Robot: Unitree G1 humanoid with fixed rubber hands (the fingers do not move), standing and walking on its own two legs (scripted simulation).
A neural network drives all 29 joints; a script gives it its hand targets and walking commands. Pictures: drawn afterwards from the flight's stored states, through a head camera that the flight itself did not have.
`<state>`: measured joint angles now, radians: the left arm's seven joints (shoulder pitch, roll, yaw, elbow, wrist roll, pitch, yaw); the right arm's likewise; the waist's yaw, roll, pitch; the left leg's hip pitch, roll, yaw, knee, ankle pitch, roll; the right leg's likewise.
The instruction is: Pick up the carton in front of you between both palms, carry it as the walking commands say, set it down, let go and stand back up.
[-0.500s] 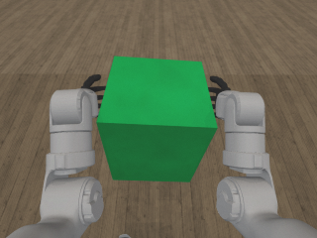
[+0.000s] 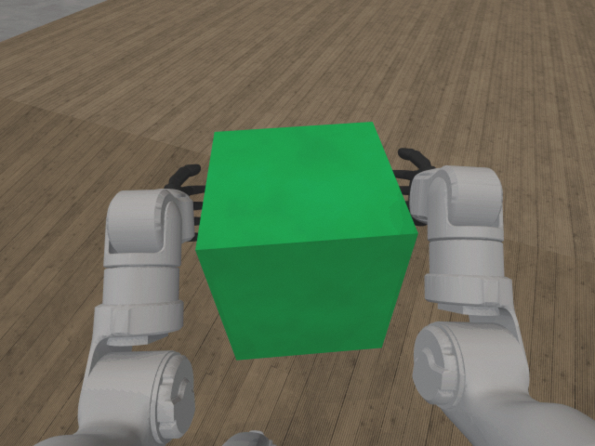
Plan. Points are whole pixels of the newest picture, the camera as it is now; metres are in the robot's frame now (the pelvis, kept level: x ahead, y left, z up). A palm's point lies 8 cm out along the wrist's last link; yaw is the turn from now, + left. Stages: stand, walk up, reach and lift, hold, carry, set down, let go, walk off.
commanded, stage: carry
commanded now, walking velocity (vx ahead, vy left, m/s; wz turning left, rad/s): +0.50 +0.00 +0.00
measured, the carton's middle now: (302, 245) +0.37 +0.03 +0.09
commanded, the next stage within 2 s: none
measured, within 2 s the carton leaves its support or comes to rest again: neither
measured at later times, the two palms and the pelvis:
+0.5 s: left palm (247, 58) +0.71 +0.16 +0.20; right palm (415, 65) +0.69 -0.14 +0.20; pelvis +0.32 +0.03 +0.02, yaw +1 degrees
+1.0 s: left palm out of the picture +1.02 +0.22 +0.26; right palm out of the picture +1.03 -0.08 +0.26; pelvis +0.66 +0.06 +0.07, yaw +1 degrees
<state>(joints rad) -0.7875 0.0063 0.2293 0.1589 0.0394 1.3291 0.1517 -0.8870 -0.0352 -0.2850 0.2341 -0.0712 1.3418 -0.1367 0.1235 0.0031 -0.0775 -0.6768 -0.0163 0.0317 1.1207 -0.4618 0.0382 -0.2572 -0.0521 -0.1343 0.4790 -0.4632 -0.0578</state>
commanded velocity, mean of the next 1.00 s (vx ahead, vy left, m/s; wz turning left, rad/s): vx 0.50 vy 0.00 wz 0.00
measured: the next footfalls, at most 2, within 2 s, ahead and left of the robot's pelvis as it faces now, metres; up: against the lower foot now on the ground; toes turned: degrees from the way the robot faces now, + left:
left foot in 0.14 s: +0.25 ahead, +0.11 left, +0.03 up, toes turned +7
right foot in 0.54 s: +0.56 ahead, -0.07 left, +0.08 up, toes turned -7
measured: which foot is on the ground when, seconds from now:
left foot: up 0.00-0.12, down 0.14-0.54, up 0.56-0.94, down 0.96-1.00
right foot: down 0.00-0.16, up 0.18-0.52, down 0.54-0.98, up 1.00-1.00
